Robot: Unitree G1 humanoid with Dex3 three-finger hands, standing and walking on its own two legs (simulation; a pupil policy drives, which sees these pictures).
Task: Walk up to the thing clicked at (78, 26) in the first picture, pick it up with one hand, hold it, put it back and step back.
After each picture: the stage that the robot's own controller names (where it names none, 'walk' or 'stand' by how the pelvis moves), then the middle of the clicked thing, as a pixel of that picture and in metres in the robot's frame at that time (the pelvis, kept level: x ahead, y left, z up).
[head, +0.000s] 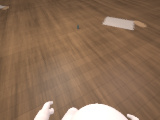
stand; (78, 27) +2.32 +0.41 -0.72
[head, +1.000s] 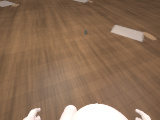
walk; (85, 32) +2.20 +0.14 -0.70
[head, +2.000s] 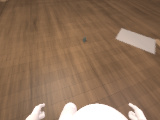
walk; (84, 39) +1.59 +0.13 -0.71
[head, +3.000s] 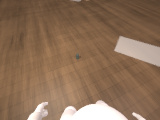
walk; (77, 56) +1.08 +0.22 -0.71
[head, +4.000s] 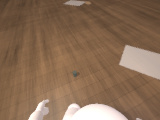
walk; (75, 73) +0.68 +0.27 -0.69
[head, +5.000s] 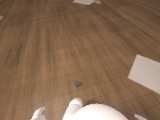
walk; (77, 84) +0.48 +0.21 -0.70
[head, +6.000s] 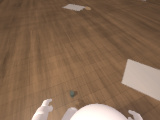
stand; (72, 94) +0.38 +0.21 -0.72
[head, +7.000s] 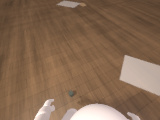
stand; (71, 93) +0.35 +0.23 -0.72
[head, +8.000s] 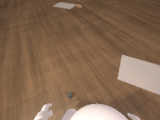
stand; (69, 95) +0.34 +0.25 -0.72
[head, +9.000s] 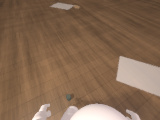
stand; (68, 97) +0.31 +0.24 -0.72
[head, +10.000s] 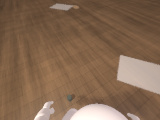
stand; (69, 98) +0.31 +0.25 -0.73
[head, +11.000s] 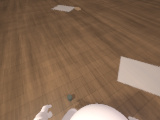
stand; (69, 97) +0.32 +0.24 -0.73
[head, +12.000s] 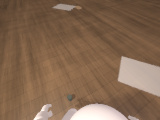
stand; (69, 97) +0.31 +0.24 -0.73
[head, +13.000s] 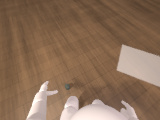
go down; (67, 86) +0.34 +0.24 -0.67
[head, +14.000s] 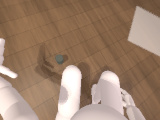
go down; (59, 59) +0.39 +0.27 -0.29
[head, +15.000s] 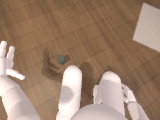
close in; (61, 60) +0.39 +0.28 -0.29
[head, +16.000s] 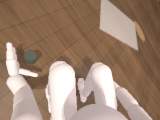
close in; (30, 58) +0.37 +0.30 -0.21
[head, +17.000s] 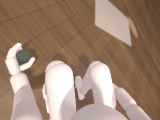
close; (24, 57) +0.36 +0.31 -0.21
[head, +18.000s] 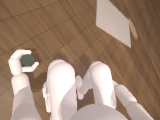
lift; (27, 61) +0.33 +0.30 -0.22
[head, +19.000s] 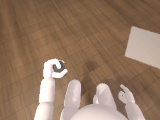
lift; (60, 69) +0.31 +0.21 -0.01
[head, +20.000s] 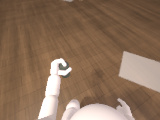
hold; (64, 69) +0.33 +0.19 +0.02
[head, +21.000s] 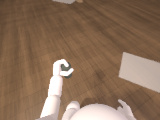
hold; (66, 70) +0.33 +0.18 +0.01
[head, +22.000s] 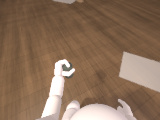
hold; (68, 70) +0.33 +0.17 +0.01
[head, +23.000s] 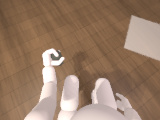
crouch; (57, 58) +0.40 +0.24 -0.08
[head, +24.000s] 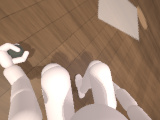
lower; (18, 54) +0.38 +0.33 -0.22
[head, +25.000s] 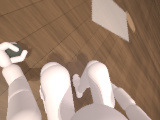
lower; (15, 53) +0.39 +0.33 -0.22
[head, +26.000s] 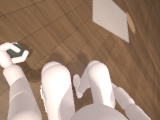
lower; (17, 53) +0.38 +0.33 -0.22
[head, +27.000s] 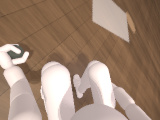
lower; (17, 54) +0.37 +0.33 -0.22
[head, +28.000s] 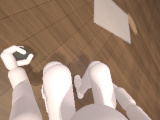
loosen; (22, 56) +0.37 +0.32 -0.22
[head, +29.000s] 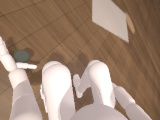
withdraw; (22, 57) +0.36 +0.30 -0.22
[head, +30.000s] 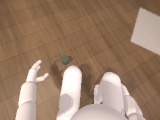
walk; (65, 60) +0.40 +0.25 -0.31
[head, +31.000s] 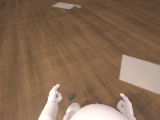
stand; (70, 97) +0.33 +0.21 -0.66
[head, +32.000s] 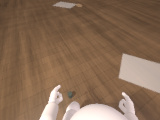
stand; (70, 94) +0.35 +0.23 -0.66
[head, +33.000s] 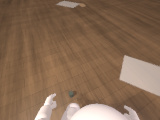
stand; (71, 94) +0.35 +0.22 -0.69
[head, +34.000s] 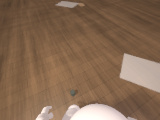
walk; (72, 93) +0.37 +0.22 -0.72
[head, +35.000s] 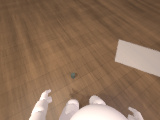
walk; (73, 75) +0.53 +0.18 -0.71
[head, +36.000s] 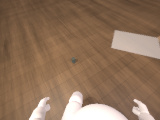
walk; (73, 60) +0.85 +0.32 -0.68
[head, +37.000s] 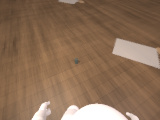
stand; (76, 61) +0.97 +0.25 -0.71
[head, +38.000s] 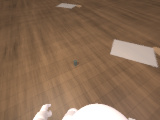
stand; (75, 62) +1.00 +0.27 -0.72
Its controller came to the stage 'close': yes
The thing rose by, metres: 0.72
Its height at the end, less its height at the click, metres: +0.00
